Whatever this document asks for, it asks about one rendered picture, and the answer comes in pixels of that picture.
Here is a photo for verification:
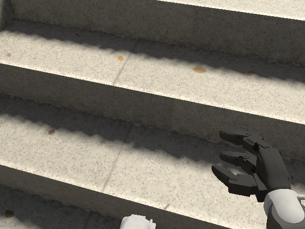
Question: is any robot left thigh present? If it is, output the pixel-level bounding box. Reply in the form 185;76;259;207
120;214;156;229

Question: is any robot right hand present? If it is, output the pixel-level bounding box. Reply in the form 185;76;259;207
212;129;294;202

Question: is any robot right forearm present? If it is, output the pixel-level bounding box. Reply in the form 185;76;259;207
263;189;305;229

